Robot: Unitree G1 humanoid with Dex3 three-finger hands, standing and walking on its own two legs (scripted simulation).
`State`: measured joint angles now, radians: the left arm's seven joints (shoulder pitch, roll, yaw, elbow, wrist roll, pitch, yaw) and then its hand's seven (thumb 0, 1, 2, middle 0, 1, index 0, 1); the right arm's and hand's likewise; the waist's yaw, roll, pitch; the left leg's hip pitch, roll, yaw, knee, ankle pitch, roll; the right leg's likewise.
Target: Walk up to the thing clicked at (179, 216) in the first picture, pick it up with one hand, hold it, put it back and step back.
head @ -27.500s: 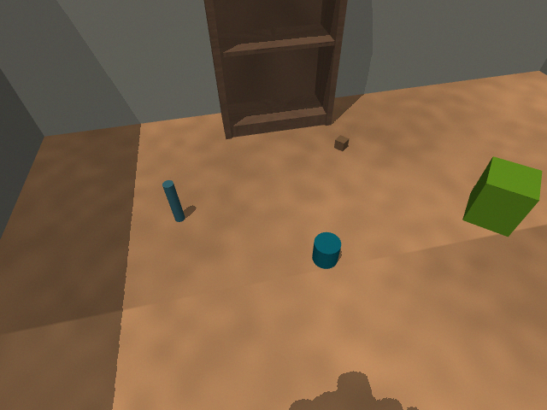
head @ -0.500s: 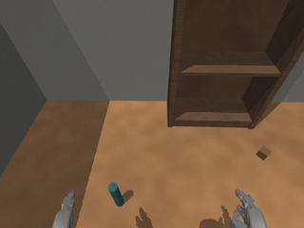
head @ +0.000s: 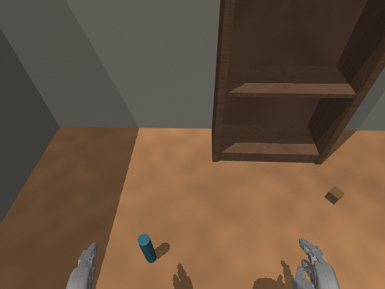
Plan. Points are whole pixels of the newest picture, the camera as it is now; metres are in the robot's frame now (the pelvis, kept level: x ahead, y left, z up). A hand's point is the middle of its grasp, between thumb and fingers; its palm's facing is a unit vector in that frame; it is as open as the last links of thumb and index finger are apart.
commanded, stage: stand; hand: left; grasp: from the side
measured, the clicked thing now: (147, 249) +0.42 +0.22 -0.60
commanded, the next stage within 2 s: none
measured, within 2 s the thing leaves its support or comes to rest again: neither
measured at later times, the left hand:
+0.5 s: hand out of the picture +0.08 +0.25 -0.11, palm faces -0.02 -0.93 -0.36, open 7.7 cm
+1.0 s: hand out of the picture +0.02 +0.26 -0.10, palm faces +0.00 -0.94 -0.35, open 7.4 cm
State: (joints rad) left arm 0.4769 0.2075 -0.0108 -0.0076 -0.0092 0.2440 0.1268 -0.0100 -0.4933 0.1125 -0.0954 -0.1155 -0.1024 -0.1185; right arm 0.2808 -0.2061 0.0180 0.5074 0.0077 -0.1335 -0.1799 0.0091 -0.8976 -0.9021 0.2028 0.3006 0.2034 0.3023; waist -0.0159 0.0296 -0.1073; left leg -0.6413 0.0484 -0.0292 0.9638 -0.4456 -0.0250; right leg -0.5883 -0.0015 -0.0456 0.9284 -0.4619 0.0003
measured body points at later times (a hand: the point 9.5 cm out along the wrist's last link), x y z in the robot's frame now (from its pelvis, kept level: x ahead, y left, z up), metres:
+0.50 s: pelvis +0.00 +0.00 +0.03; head +0.00 +0.00 +0.48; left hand +0.08 +0.29 -0.08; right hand +0.08 -0.29 -0.09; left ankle +0.02 +0.13 -0.69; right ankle +0.01 -0.12 -0.69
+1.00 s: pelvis -0.02 +0.01 +0.06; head -0.03 +0.01 +0.51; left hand +0.02 +0.31 -0.08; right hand +0.05 -0.27 -0.08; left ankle +0.02 +0.13 -0.69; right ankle +0.01 -0.12 -0.69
